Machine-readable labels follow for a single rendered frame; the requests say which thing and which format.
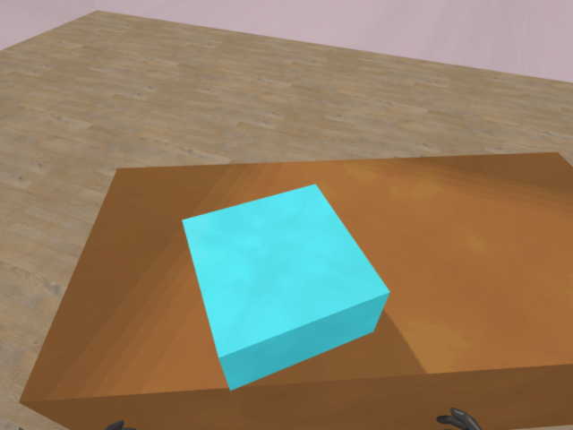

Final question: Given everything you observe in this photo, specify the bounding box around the carton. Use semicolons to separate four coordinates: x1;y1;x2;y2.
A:
182;184;390;391

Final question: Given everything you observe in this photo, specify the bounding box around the robot right hand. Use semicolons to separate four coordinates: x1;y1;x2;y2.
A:
437;408;483;430

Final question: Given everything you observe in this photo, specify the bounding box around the pedestal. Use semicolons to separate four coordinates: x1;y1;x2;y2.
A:
19;152;573;430

